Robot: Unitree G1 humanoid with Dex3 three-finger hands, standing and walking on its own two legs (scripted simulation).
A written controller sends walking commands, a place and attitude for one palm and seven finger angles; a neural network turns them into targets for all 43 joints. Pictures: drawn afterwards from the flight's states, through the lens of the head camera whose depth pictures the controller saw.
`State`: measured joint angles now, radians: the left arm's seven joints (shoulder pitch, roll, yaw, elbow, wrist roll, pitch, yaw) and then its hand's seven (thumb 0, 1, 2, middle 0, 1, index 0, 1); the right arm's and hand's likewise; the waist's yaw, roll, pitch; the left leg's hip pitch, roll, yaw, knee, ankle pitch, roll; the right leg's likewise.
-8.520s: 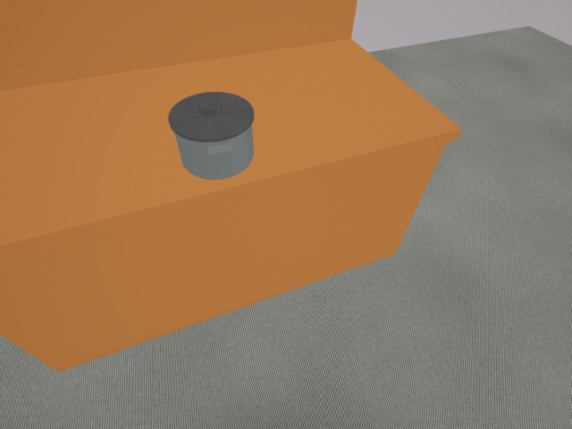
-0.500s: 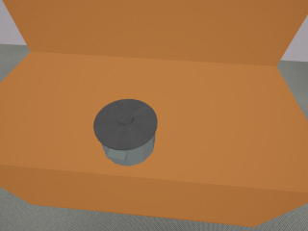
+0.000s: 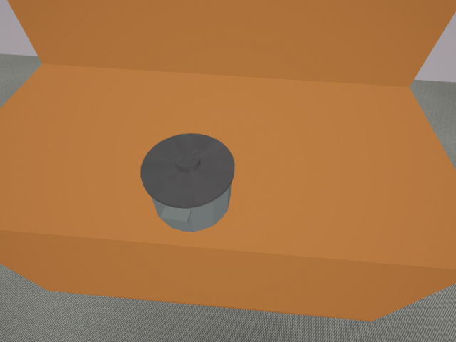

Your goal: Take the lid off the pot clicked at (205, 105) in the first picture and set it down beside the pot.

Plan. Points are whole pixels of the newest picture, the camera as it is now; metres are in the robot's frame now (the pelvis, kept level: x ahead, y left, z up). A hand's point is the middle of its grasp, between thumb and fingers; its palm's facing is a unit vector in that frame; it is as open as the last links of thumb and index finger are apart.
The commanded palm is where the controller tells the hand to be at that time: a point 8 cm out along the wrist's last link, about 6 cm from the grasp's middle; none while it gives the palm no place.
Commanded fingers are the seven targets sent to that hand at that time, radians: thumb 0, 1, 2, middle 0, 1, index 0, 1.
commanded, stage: come to a stop and stand still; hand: left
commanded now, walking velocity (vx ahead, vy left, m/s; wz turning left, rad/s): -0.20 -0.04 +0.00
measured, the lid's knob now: (187, 159) +0.44 +0.11 +0.05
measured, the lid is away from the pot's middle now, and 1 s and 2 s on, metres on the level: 0.00 0.00 0.00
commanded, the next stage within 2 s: look again from close up in 1.14 s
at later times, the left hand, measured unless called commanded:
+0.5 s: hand out of the picture -0.03 +0.19 -0.18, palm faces +0.04 -0.99 -0.15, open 7.3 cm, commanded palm none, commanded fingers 0.00 0.90 0.90 -0.20 -0.30 -0.20 -0.30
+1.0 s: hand out of the picture +0.00 +0.17 -0.18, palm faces +0.04 -0.99 -0.11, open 7.3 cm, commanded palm none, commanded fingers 0.00 0.90 0.90 -0.20 -0.30 -0.20 -0.30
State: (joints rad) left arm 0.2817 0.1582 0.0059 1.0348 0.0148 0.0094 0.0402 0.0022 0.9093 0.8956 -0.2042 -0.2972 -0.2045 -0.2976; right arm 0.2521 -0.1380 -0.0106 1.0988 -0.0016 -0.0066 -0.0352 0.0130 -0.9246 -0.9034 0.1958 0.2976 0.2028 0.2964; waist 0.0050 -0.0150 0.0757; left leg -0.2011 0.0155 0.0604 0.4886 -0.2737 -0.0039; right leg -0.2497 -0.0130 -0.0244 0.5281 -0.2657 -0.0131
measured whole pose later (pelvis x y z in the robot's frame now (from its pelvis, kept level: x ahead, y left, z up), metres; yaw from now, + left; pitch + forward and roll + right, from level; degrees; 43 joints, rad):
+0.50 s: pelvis -0.02 +0.03 +0.00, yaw +1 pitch +1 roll -1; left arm 0.33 0.16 0.01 1.04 0.02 0.01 0.03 0.00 0.91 0.90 -0.20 -0.30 -0.20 -0.30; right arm 0.39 -0.08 -0.01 1.13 -0.02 0.00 -0.02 0.01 -0.91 -0.90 0.19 0.30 0.20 0.30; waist 0.01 -0.03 0.02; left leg -0.28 -0.01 0.05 0.53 -0.26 0.04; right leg -0.29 -0.03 -0.02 0.51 -0.24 0.01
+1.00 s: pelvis +0.02 +0.03 +0.00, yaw +1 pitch +0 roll +0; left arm 0.34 0.10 -0.03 1.11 0.02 -0.02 0.05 0.01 0.92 0.90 -0.20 -0.30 -0.20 -0.30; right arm 0.30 -0.10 0.00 1.16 0.00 -0.04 -0.04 0.02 -0.92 -0.90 0.19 0.30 0.20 0.30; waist 0.00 -0.03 0.03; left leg -0.16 -0.01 0.05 0.47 -0.30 0.04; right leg -0.18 -0.04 -0.03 0.46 -0.27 0.03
